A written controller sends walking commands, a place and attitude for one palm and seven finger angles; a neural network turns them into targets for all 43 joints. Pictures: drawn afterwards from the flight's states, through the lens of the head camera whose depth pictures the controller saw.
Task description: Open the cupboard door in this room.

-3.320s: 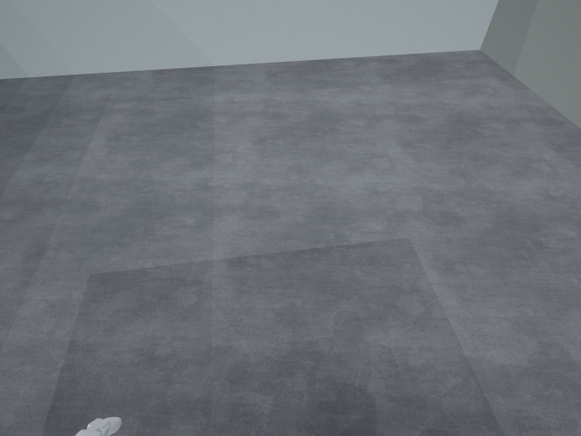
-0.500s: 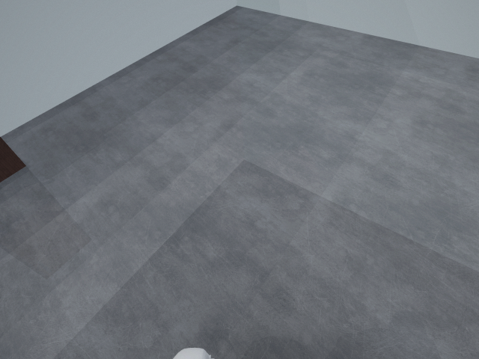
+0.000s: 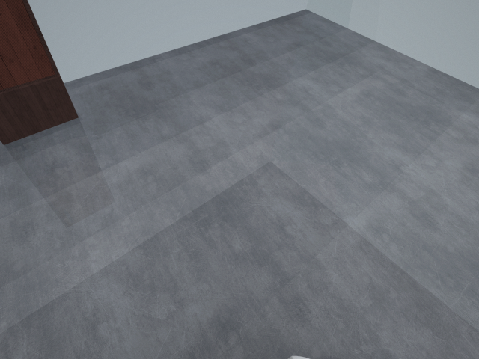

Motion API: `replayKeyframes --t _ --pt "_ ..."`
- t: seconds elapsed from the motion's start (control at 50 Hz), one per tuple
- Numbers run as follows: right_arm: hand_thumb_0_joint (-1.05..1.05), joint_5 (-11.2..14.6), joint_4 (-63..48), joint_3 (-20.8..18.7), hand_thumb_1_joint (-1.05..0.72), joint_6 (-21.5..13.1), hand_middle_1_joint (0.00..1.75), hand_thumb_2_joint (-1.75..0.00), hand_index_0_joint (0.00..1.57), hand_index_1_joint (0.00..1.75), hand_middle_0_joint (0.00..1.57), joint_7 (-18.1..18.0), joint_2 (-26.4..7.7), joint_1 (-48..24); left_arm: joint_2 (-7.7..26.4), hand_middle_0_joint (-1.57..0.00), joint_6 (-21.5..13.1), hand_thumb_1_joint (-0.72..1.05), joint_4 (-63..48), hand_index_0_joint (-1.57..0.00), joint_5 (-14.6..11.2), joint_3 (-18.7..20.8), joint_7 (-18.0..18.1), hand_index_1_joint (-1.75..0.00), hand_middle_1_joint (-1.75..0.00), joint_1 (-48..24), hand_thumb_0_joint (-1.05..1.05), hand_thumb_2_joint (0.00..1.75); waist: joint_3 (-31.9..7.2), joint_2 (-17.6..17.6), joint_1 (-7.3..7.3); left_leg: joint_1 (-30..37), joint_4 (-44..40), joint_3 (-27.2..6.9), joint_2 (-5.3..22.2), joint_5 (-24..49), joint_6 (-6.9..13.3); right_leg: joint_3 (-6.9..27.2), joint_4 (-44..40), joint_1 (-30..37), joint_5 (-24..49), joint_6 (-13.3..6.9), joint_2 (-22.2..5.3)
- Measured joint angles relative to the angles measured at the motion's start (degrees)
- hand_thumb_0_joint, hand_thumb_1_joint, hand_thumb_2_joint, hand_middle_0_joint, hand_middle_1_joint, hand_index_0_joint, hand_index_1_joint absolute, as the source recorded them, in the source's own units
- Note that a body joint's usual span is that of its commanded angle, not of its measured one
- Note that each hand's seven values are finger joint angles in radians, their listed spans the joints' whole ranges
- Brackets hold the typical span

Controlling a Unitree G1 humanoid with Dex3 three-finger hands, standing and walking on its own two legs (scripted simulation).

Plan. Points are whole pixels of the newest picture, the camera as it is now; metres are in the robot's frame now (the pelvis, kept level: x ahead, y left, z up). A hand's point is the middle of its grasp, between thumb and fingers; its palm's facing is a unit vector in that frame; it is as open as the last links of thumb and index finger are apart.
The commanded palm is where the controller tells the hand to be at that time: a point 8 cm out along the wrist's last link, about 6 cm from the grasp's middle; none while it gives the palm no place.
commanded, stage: turn or walk to find it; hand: left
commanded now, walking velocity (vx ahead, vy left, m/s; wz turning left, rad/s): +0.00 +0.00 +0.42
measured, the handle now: out of the picture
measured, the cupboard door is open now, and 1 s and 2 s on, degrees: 0 0 0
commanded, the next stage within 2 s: none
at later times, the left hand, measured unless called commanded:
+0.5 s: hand out of the picture +0.02 +0.15 -0.15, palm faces +0.23 -0.94 -0.26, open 7.4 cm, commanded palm none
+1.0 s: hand out of the picture -0.09 +0.22 -0.17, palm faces +0.44 -0.86 -0.25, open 7.4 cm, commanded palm none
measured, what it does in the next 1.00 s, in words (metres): steps on the spot, turning left: right foot, then left foot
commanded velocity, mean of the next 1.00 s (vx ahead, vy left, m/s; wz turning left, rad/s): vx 0.00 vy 0.00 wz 0.42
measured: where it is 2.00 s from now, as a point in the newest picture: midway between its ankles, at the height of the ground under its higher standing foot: outside the picture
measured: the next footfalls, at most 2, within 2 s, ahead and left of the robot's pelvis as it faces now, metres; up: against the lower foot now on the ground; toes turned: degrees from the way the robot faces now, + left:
right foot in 0.26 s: +0.02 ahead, -0.15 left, +0.00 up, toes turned +3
left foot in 0.72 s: -0.05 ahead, +0.11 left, +0.00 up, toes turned +24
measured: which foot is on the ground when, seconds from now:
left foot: down 0.00-0.28, up 0.30-0.70, down 0.72-1.00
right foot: up 0.00-0.24, down 0.26-0.72, up 0.74-1.00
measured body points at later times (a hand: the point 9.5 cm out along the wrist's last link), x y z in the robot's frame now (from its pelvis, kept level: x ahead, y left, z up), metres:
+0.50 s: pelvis -0.03 -0.05 +0.00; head -0.01 -0.08 +0.44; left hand +0.00 +0.20 -0.13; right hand +0.04 -0.31 -0.17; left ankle -0.08 +0.09 -0.66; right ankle -0.02 -0.15 -0.74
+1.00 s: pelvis -0.06 +0.00 +0.00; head -0.04 +0.03 +0.45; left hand -0.12 +0.27 -0.15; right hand +0.12 -0.18 -0.14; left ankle -0.09 +0.09 -0.74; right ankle -0.02 -0.14 -0.68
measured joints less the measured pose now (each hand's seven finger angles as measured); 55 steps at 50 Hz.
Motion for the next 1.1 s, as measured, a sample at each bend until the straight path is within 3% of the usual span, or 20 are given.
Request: replayKeyframes --t 0.18,0.26,0.3,0.34,0.4,0.46,0.54,0.64,0.68,0.72,0.78,0.84,0.9,0.98,1.1 --pt "0.01 -0.67 1.24 -1.19 -0.91 1.07 0.30 -0.90 0.21 0.30 0.21 0.10 -0.98 4.10 -1.92 -0.20 -0.05 0.91 -2.13 -0.20 -0.45 -0.69 0.31 -0.30 -0.30 -3.90 0.00 0.89 0.11 2.17 -3.02 -2.47 1.09 -3.45 -1.61 1.17 -0.86 0.12 -14.43 5.28 -3.54 -0.93 2.84" --pt "0.01 -0.46 1.87 -1.85 -0.91 1.70 0.30 -0.90 0.21 0.30 0.21 0.27 -1.96 5.79 -2.97 -0.20 -1.26 0.91 -3.52 -0.20 -0.72 -1.36 0.37 -0.30 -0.30 -4.30 0.00 0.89 -0.26 3.17 -3.47 -5.30 4.33 -4.91 -2.57 0.50 -2.26 -0.49 -28.35 11.19 3.12 -2.02 4.10" --pt "0.01 -0.12 2.27 -2.40 -0.91 2.17 0.30 -0.90 0.21 0.30 0.20 0.39 -2.83 6.08 -3.96 -0.20 -2.07 0.91 -3.63 -0.20 -0.27 -1.70 0.57 -0.30 -0.30 -4.11 0.00 0.89 -0.12 4.78 -3.26 -7.99 10.18 -5.62 -2.24 -4.71 -3.42 -1.79 -30.10 12.04 3.09 -5.28 4.81" --pt "0.01 -0.35 2.48 -2.99 -0.91 2.99 0.30 -0.90 0.21 0.30 0.20 0.50 -3.36 6.37 -4.64 -0.20 -2.11 0.91 -3.78 -0.20 -0.15 -2.29 0.57 -0.30 -0.30 -3.30 0.00 0.89 -0.22 5.22 -3.48 -11.88 21.69 -4.92 -2.50 -11.39 -4.40 -3.20 -29.77 12.44 3.26 -6.85 4.16" --pt "0.01 -0.59 2.96 -3.49 -0.91 3.64 0.30 -0.90 0.20 0.30 0.20 1.05 -4.00 6.39 -5.24 -0.20 -2.07 0.91 -3.34 -0.20 -0.20 -2.46 0.70 -0.30 -0.30 -1.81 0.00 0.89 -0.44 5.08 -3.31 -15.77 35.67 -3.32 -0.87 -10.42 -5.64 -4.86 -31.71 14.19 4.25 -7.18 3.22" --pt "0.01 -0.60 3.02 -3.69 -0.91 3.70 0.30 -0.90 0.20 0.30 0.20 1.34 -4.40 6.17 -5.49 -0.20 -2.23 0.90 -2.57 -0.20 -0.10 -2.56 0.72 -0.30 -0.30 -0.71 0.00 0.89 -0.30 4.84 -3.37 -16.73 40.80 -2.82 1.57 -8.09 -6.85 -6.62 -32.75 15.22 4.68 -7.06 2.45" --pt "0.01 -0.52 3.29 -3.55 -0.91 4.06 0.30 -0.90 0.20 0.30 0.20 1.38 -4.42 5.17 -5.46 -0.20 -2.48 0.90 -1.87 -0.20 0.23 -2.48 0.64 -0.30 -0.30 0.47 0.00 0.89 0.21 3.80 -2.53 -14.61 37.25 -2.05 3.92 -9.35 -7.89 -8.67 -32.46 15.41 4.39 -6.71 1.00" --pt "0.01 -0.05 2.74 -2.80 -0.91 3.71 0.30 -0.90 0.20 0.30 0.20 1.27 -3.97 2.14 -4.07 -0.21 -2.49 0.91 -1.02 -0.21 0.72 -1.91 0.37 -0.30 -0.30 1.87 0.00 0.89 1.44 1.85 -0.62 -9.14 23.97 0.41 4.56 -12.91 -7.68 -10.48 -29.99 14.05 3.43 -5.45 -1.34" --pt "0.01 0.15 2.03 -2.44 -0.91 3.07 0.30 -0.90 0.20 0.30 0.20 1.23 -3.74 0.92 -3.12 -0.21 -2.27 0.91 -0.50 -0.21 0.70 -1.55 0.29 -0.30 -0.30 2.44 0.00 0.89 1.71 1.08 -0.12 -6.45 17.55 1.72 4.24 -11.06 -7.28 -11.37 -28.06 13.19 2.57 -4.54 -2.37" --pt "0.01 0.15 1.11 -2.14 -0.91 2.04 0.30 -0.90 0.20 0.30 0.20 1.32 -3.68 0.05 -2.03 -0.21 -1.80 0.91 -0.04 -0.21 0.32 -1.13 0.23 -0.30 -0.30 3.28 0.00 0.89 1.51 0.47 0.13 -3.33 9.68 2.63 3.78 -4.34 -6.12 -12.05 -24.50 11.63 0.90 -3.34 -3.51" --pt "0.01 -0.14 0.34 -1.48 -0.91 0.85 0.30 -0.90 0.20 0.30 0.20 1.23 -2.25 -1.62 0.02 -0.20 0.10 0.91 1.15 -0.20 0.00 -0.43 0.56 -0.30 -0.30 3.55 0.00 0.89 1.75 -1.68 1.00 -3.78 11.13 3.28 2.58 -6.22 -3.05 -6.74 -11.69 6.38 -8.53 -2.28 -2.61" --pt "0.01 -0.37 -0.41 -0.82 -0.91 0.42 0.30 -0.90 0.20 0.30 0.20 0.55 -1.47 -1.72 0.70 -0.20 1.08 0.91 2.09 -0.20 0.02 -0.05 0.35 -0.30 -0.30 3.24 0.01 0.89 0.86 -1.13 0.64 -2.75 8.22 2.34 2.41 -5.48 -2.23 -4.07 -2.07 2.48 -7.37 -1.98 -0.58" --pt "0.00 -0.32 -0.52 -0.34 -0.91 0.22 0.30 -0.90 0.21 0.30 0.20 0.14 -1.18 -1.60 0.69 -0.20 0.59 0.91 1.60 -0.20 -0.08 -0.09 -0.05 -0.30 -0.30 2.20 0.01 0.89 0.72 -0.27 0.40 -1.61 4.64 1.14 1.73 -3.02 -1.79 -2.49 0.22 0.91 -4.26 -1.45 0.20" --pt "0.00 -0.27 -0.36 -0.14 -0.91 0.18 0.30 -0.90 0.21 0.30 0.20 0.10 -0.96 -0.89 0.14 -0.20 0.07 0.91 0.25 -0.20 -0.26 -0.35 -0.06 -0.30 -0.30 0.42 0.01 0.89 0.68 0.64 -0.03 -0.99 1.96 -0.28 0.68 -0.97 -1.48 -1.05 -2.79 1.16 -3.16 -0.81 0.77" --pt "0.01 -0.63 0.17 -0.64 -0.91 1.00 0.30 -0.90 0.21 0.30 0.21 0.34 -1.22 1.07 -1.52 -0.20 -0.20 0.91 -1.61 -0.20 -0.54 -0.90 0.15 -0.30 -0.30 -2.42 0.00 0.89 0.54 2.38 -1.80 -2.23 2.37 -2.72 -0.43 -0.14 -2.07 -0.53 -13.22 4.88 -4.16 -1.12 2.31"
